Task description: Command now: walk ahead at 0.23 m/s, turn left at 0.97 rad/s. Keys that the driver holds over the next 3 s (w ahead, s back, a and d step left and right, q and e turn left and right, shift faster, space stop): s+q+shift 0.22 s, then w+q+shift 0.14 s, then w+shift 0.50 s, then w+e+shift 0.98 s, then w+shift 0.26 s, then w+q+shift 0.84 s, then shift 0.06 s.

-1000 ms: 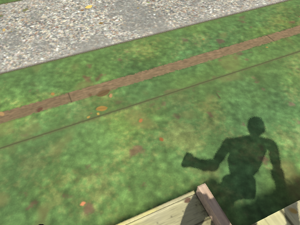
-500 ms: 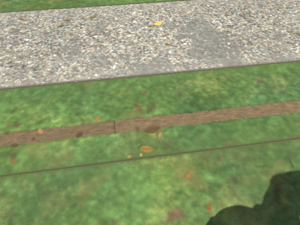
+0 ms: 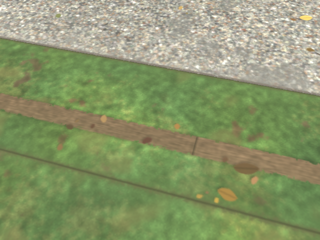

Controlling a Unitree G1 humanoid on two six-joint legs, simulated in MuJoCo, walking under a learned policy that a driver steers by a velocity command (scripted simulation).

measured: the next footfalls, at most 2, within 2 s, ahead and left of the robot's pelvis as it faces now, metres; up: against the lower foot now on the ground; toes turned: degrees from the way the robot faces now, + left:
left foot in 0.20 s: +0.27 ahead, +0.08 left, +0.01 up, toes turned +12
right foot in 0.52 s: +0.29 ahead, -0.14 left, +0.00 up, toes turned +32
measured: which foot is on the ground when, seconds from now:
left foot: up 0.00-0.18, down 0.20-0.52, up 0.54-0.90, down 0.92-1.00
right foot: down 0.00-0.18, up 0.20-0.50, down 0.52-0.92, up 0.94-1.00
